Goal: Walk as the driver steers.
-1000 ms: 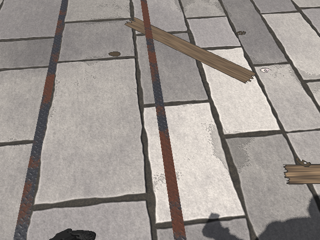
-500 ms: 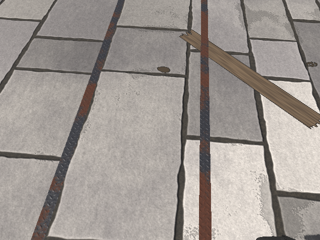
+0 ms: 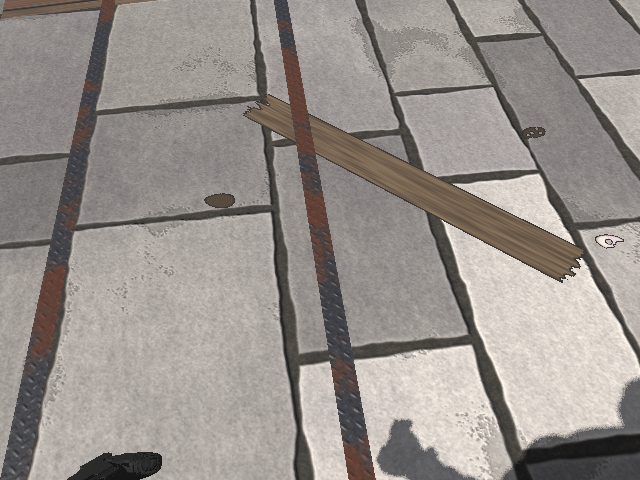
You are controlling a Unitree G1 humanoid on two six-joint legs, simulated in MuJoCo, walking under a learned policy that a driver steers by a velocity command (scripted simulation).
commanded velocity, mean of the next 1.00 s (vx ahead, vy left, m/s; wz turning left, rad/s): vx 0.50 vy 0.00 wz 0.00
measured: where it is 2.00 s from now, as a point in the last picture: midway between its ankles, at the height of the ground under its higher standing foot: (290, 247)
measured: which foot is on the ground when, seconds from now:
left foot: down 0.00-0.04, up 0.06-0.56, down 0.58-1.00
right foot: up 0.00-0.00, down 0.02-0.60, up 0.62-1.00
